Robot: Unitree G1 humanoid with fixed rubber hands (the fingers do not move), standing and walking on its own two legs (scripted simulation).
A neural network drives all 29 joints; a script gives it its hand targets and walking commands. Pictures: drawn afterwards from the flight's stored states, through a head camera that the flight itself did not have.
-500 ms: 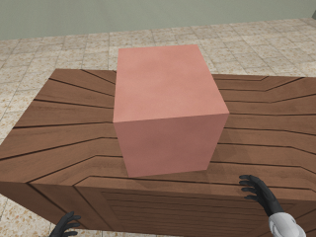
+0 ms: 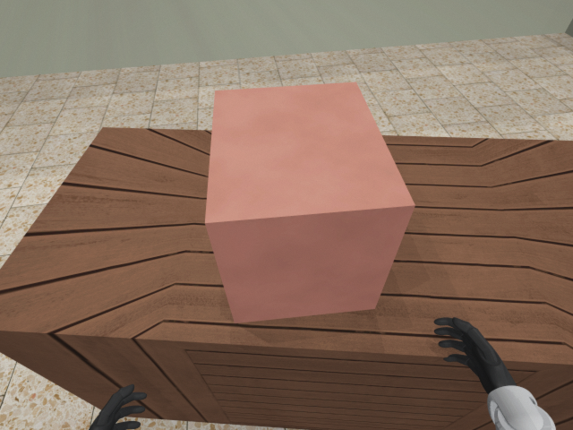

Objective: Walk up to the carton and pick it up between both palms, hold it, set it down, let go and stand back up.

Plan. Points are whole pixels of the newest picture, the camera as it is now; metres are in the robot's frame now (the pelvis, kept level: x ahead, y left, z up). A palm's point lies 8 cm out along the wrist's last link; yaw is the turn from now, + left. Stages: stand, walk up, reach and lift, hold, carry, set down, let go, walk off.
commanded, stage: stand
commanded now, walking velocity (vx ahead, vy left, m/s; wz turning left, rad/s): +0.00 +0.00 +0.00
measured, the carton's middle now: (296, 201) +0.47 +0.03 +0.04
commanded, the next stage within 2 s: none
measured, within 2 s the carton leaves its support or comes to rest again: neither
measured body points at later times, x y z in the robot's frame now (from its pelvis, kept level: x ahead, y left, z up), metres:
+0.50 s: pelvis +0.00 +0.00 +0.00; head +0.01 +0.00 +0.45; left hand +0.13 +0.29 -0.10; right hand +0.22 -0.24 -0.03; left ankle +0.03 +0.14 -0.73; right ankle +0.02 -0.10 -0.73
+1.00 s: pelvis +0.00 +0.00 +0.00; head +0.01 +0.00 +0.45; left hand +0.13 +0.30 -0.10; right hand +0.22 -0.24 -0.03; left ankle +0.03 +0.14 -0.73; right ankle +0.02 -0.10 -0.73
